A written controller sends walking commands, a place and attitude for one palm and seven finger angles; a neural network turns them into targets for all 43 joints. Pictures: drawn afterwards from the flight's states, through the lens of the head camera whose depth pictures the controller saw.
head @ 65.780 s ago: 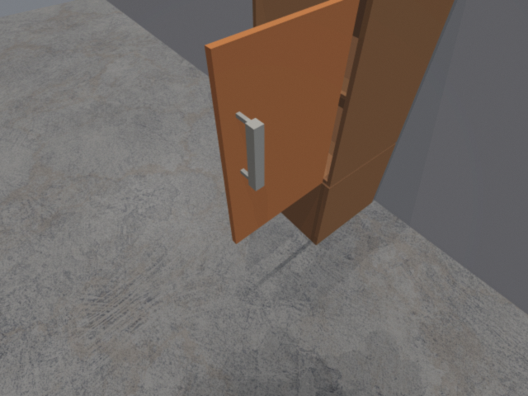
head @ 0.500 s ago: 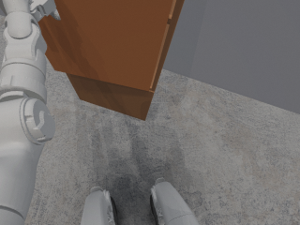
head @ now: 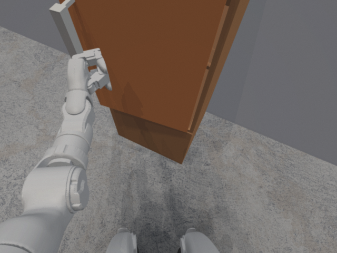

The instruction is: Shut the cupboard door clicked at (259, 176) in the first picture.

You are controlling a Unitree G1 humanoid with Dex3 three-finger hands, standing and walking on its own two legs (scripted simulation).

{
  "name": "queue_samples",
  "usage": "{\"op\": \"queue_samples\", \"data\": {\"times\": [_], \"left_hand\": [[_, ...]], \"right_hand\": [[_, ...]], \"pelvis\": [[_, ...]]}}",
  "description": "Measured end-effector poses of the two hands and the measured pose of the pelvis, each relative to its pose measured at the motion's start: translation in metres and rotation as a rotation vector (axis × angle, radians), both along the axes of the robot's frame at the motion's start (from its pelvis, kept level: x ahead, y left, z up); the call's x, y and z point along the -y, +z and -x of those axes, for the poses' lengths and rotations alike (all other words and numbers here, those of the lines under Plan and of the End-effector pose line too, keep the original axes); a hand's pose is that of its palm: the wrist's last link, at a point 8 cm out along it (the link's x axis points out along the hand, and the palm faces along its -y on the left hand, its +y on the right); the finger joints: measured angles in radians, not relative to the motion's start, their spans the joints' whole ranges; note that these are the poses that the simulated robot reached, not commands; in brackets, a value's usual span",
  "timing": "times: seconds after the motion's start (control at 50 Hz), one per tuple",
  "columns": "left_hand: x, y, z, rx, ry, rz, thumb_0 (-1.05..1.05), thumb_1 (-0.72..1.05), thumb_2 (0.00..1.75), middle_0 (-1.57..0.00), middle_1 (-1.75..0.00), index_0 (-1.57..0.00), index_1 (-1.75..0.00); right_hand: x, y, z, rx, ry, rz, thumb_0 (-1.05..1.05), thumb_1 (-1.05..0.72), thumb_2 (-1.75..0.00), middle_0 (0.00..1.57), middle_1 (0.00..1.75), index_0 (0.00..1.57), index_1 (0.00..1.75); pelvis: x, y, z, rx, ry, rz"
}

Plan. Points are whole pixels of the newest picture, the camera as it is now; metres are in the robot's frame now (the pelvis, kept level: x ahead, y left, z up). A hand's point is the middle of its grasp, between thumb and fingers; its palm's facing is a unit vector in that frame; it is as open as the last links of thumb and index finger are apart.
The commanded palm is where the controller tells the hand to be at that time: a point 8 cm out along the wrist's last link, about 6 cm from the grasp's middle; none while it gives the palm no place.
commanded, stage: pull the fist back off the door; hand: left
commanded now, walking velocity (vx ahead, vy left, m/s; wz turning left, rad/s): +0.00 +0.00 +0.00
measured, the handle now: (76, 36) +0.65 +0.19 +0.09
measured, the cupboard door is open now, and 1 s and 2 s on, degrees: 7 7 7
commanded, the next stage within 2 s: draw the hand back to the body in 0.16 s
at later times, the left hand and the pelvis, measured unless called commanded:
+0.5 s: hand (91, 86) +0.46 +0.13 +0.11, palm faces +0.03 -1.00 -0.03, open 3.1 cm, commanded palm +0.41 +0.18 +0.12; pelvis +0.00 +0.00 +0.02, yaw -1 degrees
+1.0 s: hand (19, 145) +0.30 +0.20 +0.17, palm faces +0.19 -0.96 -0.22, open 3.2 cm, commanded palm +0.26 +0.25 +0.19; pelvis +0.00 +0.01 +0.06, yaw +1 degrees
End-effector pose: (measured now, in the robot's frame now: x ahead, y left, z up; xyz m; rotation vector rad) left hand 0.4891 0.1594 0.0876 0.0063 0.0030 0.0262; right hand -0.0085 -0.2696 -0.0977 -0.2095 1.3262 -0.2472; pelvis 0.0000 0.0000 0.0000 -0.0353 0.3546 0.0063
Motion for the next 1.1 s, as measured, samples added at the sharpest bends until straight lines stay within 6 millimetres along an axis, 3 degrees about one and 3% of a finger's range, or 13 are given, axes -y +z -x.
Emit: {"op": "queue_samples", "data": {"times": [0.12,0.22,0.4,0.5,0.58,0.66,0.76,0.94,1.1], "left_hand": [[0.005,0.005,0.015,0.035,-0.014,-0.017,0.02,0.90,0.90,-1.31,-1.50,-1.30,-1.50],[0.005,0.009,0.022,0.009,-0.003,-0.018,0.02,0.90,0.90,-1.31,-1.50,-1.30,-1.50],[-0.005,0.022,0.029,0.047,0.006,-0.007,0.02,0.90,0.90,-1.30,-1.50,-1.30,-1.50],[-0.023,0.027,0.056,0.042,0.003,-0.021,0.02,0.90,0.90,-1.30,-1.50,-1.29,-1.50],[-0.035,0.036,0.084,0.052,0.007,-0.019,0.02,0.90,0.90,-1.30,-1.50,-1.29,-1.50],[-0.045,0.051,0.110,0.086,-0.001,-0.025,0.02,0.90,0.90,-1.30,-1.50,-1.30,-1.50],[-0.054,0.064,0.141,0.097,-0.018,-0.031,0.02,0.90,0.90,-1.30,-1.50,-1.29,-1.49],[-0.080,0.087,0.199,0.056,0.106,-0.200,0.02,0.89,0.90,-1.16,-1.34,-1.15,-1.34],[-0.109,0.105,0.240,0.042,0.246,-0.261,0.02,0.89,0.90,-0.96,-1.13,-0.95,-1.12]], "right_hand": [[-0.002,-0.006,-0.030,0.084,0.015,-0.015,0.00,-0.90,-0.90,0.20,0.30,0.20,0.30],[-0.012,-0.010,-0.042,0.131,0.022,-0.048,0.00,-0.90,-0.90,0.20,0.30,0.20,0.30],[-0.019,-0.011,-0.027,0.129,-0.005,-0.070,0.00,-0.90,-0.90,0.20,0.30,0.20,0.30],[-0.019,-0.002,-0.019,0.123,-0.034,-0.075,0.01,-0.90,-0.90,0.20,0.30,0.20,0.30],[-0.016,0.009,-0.028,0.159,-0.030,-0.061,0.01,-0.90,-0.90,0.20,0.30,0.20,0.30],[-0.014,0.020,-0.052,0.240,-0.002,-0.042,0.01,-0.90,-0.90,0.20,0.30,0.20,0.30],[-0.017,0.037,-0.099,0.388,0.053,-0.036,0.01,-0.90,-0.90,0.20,0.30,0.20,0.30],[-0.045,0.080,-0.180,0.607,0.140,-0.050,0.01,-0.90,-0.90,0.20,0.30,0.20,0.30],[-0.073,0.101,-0.214,0.671,0.238,-0.082,0.01,-0.90,-0.90,0.20,0.30,0.20,0.30]], "pelvis": [[0.001,0.000,0.001,0.022,-0.002,-0.008],[0.003,0.002,0.003,0.042,-0.002,-0.013],[0.004,0.005,0.008,0.056,-0.017,-0.020],[0.002,0.016,0.005,0.101,-0.030,-0.024],[0.001,0.026,0.002,0.147,-0.025,-0.021],[-0.001,0.033,0.001,0.190,-0.017,-0.019],[-0.003,0.039,0.002,0.238,-0.007,-0.021],[-0.006,0.056,-0.001,0.335,0.001,-0.033],[-0.008,0.068,-0.007,0.394,0.014,-0.037]]}}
